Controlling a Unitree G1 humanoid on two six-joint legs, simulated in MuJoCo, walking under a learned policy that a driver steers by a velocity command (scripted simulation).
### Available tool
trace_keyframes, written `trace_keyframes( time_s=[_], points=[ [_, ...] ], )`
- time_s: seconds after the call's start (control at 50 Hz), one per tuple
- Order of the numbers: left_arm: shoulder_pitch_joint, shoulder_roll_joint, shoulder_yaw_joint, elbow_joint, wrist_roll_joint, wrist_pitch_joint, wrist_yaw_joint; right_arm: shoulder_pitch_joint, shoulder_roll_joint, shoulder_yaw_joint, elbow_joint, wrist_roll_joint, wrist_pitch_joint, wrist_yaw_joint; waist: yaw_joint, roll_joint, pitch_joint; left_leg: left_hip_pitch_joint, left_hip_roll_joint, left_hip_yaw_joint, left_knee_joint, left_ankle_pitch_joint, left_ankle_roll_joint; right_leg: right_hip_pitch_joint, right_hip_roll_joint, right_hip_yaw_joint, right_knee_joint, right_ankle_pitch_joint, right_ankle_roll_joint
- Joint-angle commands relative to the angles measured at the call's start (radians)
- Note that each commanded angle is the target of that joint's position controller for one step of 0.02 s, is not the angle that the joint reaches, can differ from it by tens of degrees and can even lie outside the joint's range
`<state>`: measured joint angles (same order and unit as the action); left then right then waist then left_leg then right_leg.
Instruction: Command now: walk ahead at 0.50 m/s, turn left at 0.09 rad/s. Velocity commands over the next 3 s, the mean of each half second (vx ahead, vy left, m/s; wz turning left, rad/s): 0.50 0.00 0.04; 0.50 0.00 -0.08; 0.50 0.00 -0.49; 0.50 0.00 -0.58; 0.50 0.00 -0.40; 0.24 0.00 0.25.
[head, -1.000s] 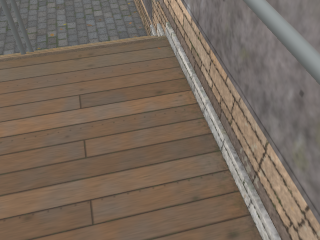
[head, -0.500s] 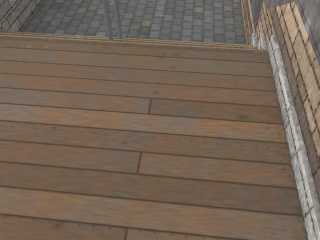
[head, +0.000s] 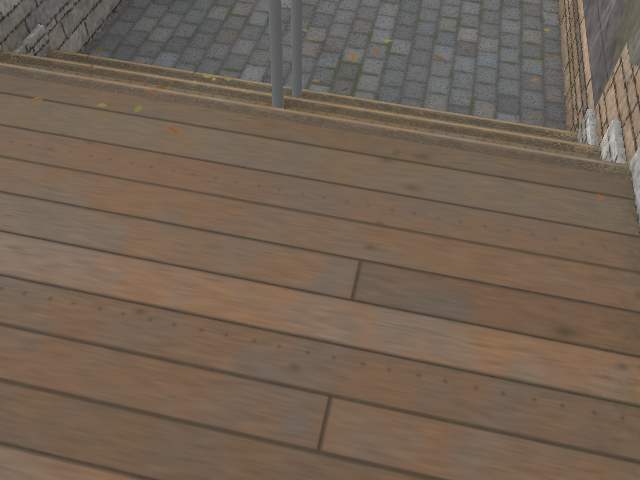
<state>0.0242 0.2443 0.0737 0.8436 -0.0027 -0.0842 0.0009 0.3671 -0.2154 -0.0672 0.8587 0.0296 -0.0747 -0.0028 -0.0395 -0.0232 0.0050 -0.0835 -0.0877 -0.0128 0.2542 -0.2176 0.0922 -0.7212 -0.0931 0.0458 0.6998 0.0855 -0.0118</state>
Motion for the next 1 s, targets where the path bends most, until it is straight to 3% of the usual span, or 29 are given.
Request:
trace_keyframes(
  time_s=[0.02, 0.06, 0.12, 0.16, 0.18, 0.2, 0.22, 0.24, 0.26, 0.28, 0.3, 0.32, 0.38, 0.46, 0.5, 0.58, 0.6, 0.66, 0.68, 0.7, 0.72, 0.74, 0.76, 0.78, 0.8, 0.82, 0.86, 0.92, 1.0],
  points=[
    [-0.12, 0.031, -0.003, -0.074, -0.011, -0.012, -0.011, 0.01, -0.143, -0.034, -0.022, -0.005, -0.017, -0.005, -0.008, 0.094, 0.031, -0.042, 0.238, -0.108, -0.094, 0.284, 0.101, 0.118, 0.045, -0.045, -0.132, 0.108, -0.002],
    [-0.16, 0.05, -0.006, -0.091, -0.017, -0.017, -0.023, 0.027, -0.14, -0.036, -0.003, 0.0, -0.018, -0.006, -0.022, 0.095, 0.068, 0.036, 0.27, -0.128, -0.077, 0.276, 0.111, 0.077, 0.041, -0.033, -0.195, 0.077, -0.019],
    [-0.169, 0.089, 0.0, -0.1, -0.016, -0.027, -0.04, 0.023, -0.163, -0.047, 0.02, -0.005, -0.002, -0.009, -0.002, 0.105, 0.041, 0.179, 0.312, -0.134, 0.025, 0.492, 0.092, 0.09, 0.06, -0.041, -0.212, -0.089, -0.059],
    [-0.037, 0.126, 0.017, -0.061, -0.013, -0.03, -0.041, -0.012, -0.176, -0.05, 0.017, -0.006, 0.006, -0.008, 0.072, 0.136, -0.048, 0.188, 0.283, -0.11, 0.178, 0.826, 0.069, 0.305, 0.123, -0.093, -0.23, -0.14, -0.098],
    [0.119, 0.159, 0.033, -0.013, -0.008, -0.029, -0.041, -0.046, -0.172, -0.045, 0.006, -0.008, 0.009, -0.005, 0.148, 0.122, -0.133, 0.113, 0.24, -0.083, 0.356, 0.869, 0.045, 0.526, 0.112, -0.075, -0.234, -0.076, -0.136],
    [0.318, 0.221, 0.046, 0.028, 0.014, -0.026, -0.033, -0.046, -0.138, -0.029, -0.018, -0.02, 0.002, -0.005, 0.202, 0.021, -0.287, -0.108, 0.168, -0.055, 0.674, 0.559, 0.013, 0.851, -0.08, 0.159, -0.19, 0.034, -0.21],
    [0.34, 0.253, 0.049, 0.033, 0.011, -0.024, -0.042, 0.117, -0.039, -0.004, -0.001, -0.009, -0.013, 0.011, 0.12, -0.278, -0.432, -0.472, 0.0, -0.073, 1.005, -0.317, -0.052, 1.172, -0.304, 0.603, -0.276, -0.106, -0.385],
    [0.326, 0.16, 0.025, 0.03, -0.008, -0.016, -0.035, 0.05, -0.154, -0.025, 0.0, 0.008, -0.031, 0.012, 0.16, -0.173, -0.376, -0.584, 0.036, -0.17, 1.098, -0.342, -0.038, 1.143, -0.265, 0.629, -0.349, -0.282, -0.343],
    [0.22, 0.134, 0.019, 0.01, -0.023, -0.013, -0.03, -0.049, -0.187, -0.037, -0.035, 0.028, -0.039, 0.005, 0.148, -0.131, -0.201, -0.646, 0.089, -0.136, 1.098, -0.253, -0.037, 0.991, -0.229, 0.476, -0.39, -0.274, -0.296],
    [0.15, 0.119, 0.012, -0.002, -0.019, -0.015, -0.031, -0.108, -0.173, -0.036, -0.054, 0.021, -0.04, -0.007, 0.114, -0.028, -0.112, -0.608, 0.138, -0.103, 1.041, -0.17, -0.036, 0.824, -0.192, 0.381, -0.43, -0.193, -0.27],
    [0.12, 0.098, 0.006, -0.004, -0.014, -0.018, -0.032, -0.138, -0.161, -0.04, -0.066, 0.005, -0.036, -0.016, 0.09, 0.008, -0.061, -0.575, 0.166, -0.086, 0.985, -0.122, -0.044, 0.718, -0.162, 0.315, -0.459, -0.119, -0.257],
    [0.114, 0.091, 0.001, 0.0, -0.004, -0.023, -0.031, -0.124, -0.143, -0.042, -0.074, 0.0, -0.028, -0.02, 0.06, -0.009, -0.056, -0.525, 0.189, -0.084, 0.949, -0.092, -0.046, 0.659, -0.139, 0.273, -0.484, -0.08, -0.252],
    [0.147, 0.103, 0.0, 0.022, -0.011, -0.026, -0.024, -0.13, -0.1, -0.036, -0.096, -0.001, -0.012, -0.023, 0.039, -0.032, -0.028, -0.526, 0.215, -0.057, 0.811, -0.059, -0.07, 0.609, -0.121, 0.204, -0.547, -0.052, -0.255],
    [0.186, 0.161, 0.014, 0.033, -0.016, -0.018, -0.006, -0.267, -0.075, -0.018, -0.141, -0.01, -0.002, -0.016, 0.07, -0.019, 0.018, -0.528, 0.211, -0.023, 0.522, 0.137, -0.093, 0.574, -0.085, 0.103, -0.585, -0.045, -0.216],
    [0.221, 0.183, 0.019, 0.049, -0.005, -0.01, -0.009, -0.295, -0.064, -0.011, -0.137, -0.01, -0.005, -0.011, 0.082, -0.053, 0.016, -0.499, 0.197, -0.009, 0.421, 0.235, -0.086, 0.583, -0.08, 0.063, -0.57, -0.009, -0.214],
    [0.299, 0.18, 0.018, 0.074, -0.024, 0.002, -0.011, -0.413, -0.092, -0.008, -0.163, -0.006, -0.011, 0.012, 0.127, -0.031, 0.045, -0.514, 0.172, -0.002, 0.301, 0.265, -0.08, 0.67, -0.12, 0.069, -0.523, -0.07, -0.202],
    [0.305, 0.182, 0.02, 0.079, -0.021, 0.001, -0.007, -0.441, -0.1, -0.007, -0.173, -0.006, -0.017, 0.02, 0.127, -0.044, 0.051, -0.503, 0.173, -0.009, 0.284, 0.254, -0.074, 0.681, -0.133, 0.071, -0.501, -0.08, -0.19],
    [0.284, 0.2, 0.025, 0.08, -0.02, 0.004, 0.003, -0.386, -0.142, -0.019, -0.157, -0.012, -0.021, 0.035, 0.068, -0.053, 0.013, -0.359, 0.14, 0.009, 0.245, 0.181, -0.037, 0.701, -0.152, 0.066, -0.409, 0.052, -0.152],
    [0.264, 0.196, 0.023, 0.075, -0.022, 0.005, 0.004, -0.281, -0.169, -0.036, -0.121, -0.02, -0.019, 0.033, 0.01, -0.048, -0.046, -0.216, 0.11, 0.037, 0.235, 0.164, -0.015, 0.685, -0.113, 0.032, -0.294, 0.196, -0.13],
    [0.259, 0.166, 0.01, 0.066, -0.016, 0.006, 0.005, -0.11, -0.219, -0.059, -0.077, -0.022, -0.019, 0.024, -0.062, -0.01, -0.153, 0.013, 0.145, 0.005, 0.251, 0.182, 0.026, 0.596, -0.06, -0.011, -0.08, 0.197, -0.098],
    [0.318, 0.089, -0.018, 0.049, 0.01, -0.003, 0.005, 0.034, -0.31, -0.078, -0.057, -0.029, -0.013, 0.011, -0.07, 0.188, -0.3, 0.307, 0.366, -0.273, 0.266, 0.203, 0.11, 0.362, 0.034, -0.065, 0.273, -0.168, -0.047],
    [0.393, 0.044, -0.032, 0.053, -0.023, -0.024, 0.0, 0.054, -0.301, -0.07, -0.045, -0.027, -0.01, 0.021, -0.041, 0.392, -0.401, 0.479, 0.502, -0.715, 0.061, -0.053, 0.241, 0.076, 0.154, -0.001, 0.517, -0.654, -0.02],
    [0.305, 0.158, -0.006, 0.05, -0.045, -0.033, -0.008, 0.01, -0.222, -0.049, -0.053, -0.019, -0.014, 0.025, -0.06, 0.228, -0.284, 0.398, 0.47, -0.692, 0.013, -0.211, 0.2, -0.044, 0.094, 0.075, 0.621, -0.635, -0.038],
    [0.214, 0.174, -0.002, 0.021, -0.052, -0.037, -0.011, -0.071, -0.185, -0.034, -0.071, -0.02, -0.016, 0.022, -0.046, 0.153, -0.168, 0.268, 0.434, -0.55, 0.001, -0.188, 0.157, -0.077, 0.046, 0.053, 0.611, -0.541, -0.058],
    [0.186, 0.157, -0.003, 0.021, -0.039, -0.031, -0.007, -0.142, -0.165, -0.023, -0.08, -0.028, -0.019, 0.025, -0.008, 0.072, -0.091, 0.125, 0.392, -0.434, -0.024, -0.077, 0.139, -0.036, -0.004, 0.033, 0.556, -0.449, -0.055],
    [0.196, 0.148, 0.003, 0.027, -0.026, -0.02, -0.003, -0.185, -0.141, -0.018, -0.083, -0.032, -0.025, 0.025, 0.025, 0.082, -0.064, 0.04, 0.364, -0.355, -0.048, 0.001, 0.127, 0.016, -0.036, 0.043, 0.488, -0.389, -0.049],
    [0.233, 0.123, 0.006, 0.043, -0.023, 0.009, -0.005, -0.193, -0.13, -0.016, -0.07, -0.036, -0.037, 0.028, 0.056, 0.111, -0.05, -0.042, 0.329, -0.247, -0.094, 0.09, 0.115, 0.095, -0.056, 0.042, 0.433, -0.344, -0.04],
    [0.192, 0.103, 0.01, 0.033, -0.029, 0.029, 0.002, -0.152, -0.157, -0.025, -0.042, -0.046, -0.048, 0.014, 0.048, 0.089, -0.014, -0.054, 0.323, -0.129, -0.131, 0.18, 0.112, 0.03, -0.041, 0.071, 0.353, -0.24, -0.021],
    [0.123, 0.096, 0.018, 0.008, -0.021, 0.025, -0.004, -0.128, -0.164, -0.023, -0.018, -0.045, -0.046, -0.004, 0.031, 0.085, 0.009, -0.021, 0.312, -0.009, -0.148, 0.23, 0.083, -0.015, -0.007, 0.088, 0.181, -0.039, -0.004]
  ],
)
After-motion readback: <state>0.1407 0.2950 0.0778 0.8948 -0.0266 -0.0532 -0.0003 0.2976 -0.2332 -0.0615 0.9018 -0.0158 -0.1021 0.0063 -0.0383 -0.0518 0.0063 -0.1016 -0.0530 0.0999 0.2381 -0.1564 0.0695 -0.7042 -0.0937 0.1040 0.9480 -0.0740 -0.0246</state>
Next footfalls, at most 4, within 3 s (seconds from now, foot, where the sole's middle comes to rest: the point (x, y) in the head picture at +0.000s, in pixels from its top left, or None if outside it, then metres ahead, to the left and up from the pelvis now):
0.18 right None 0.30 -0.13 -0.78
0.70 left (256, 435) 0.57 0.12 -0.78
1.30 right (366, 321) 0.85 -0.14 -0.78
1.76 left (321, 216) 1.19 -0.04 -0.78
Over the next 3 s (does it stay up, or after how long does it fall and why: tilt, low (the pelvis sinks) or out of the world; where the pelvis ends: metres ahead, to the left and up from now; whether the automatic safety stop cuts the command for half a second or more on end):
stays up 1.43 -0.37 -0.01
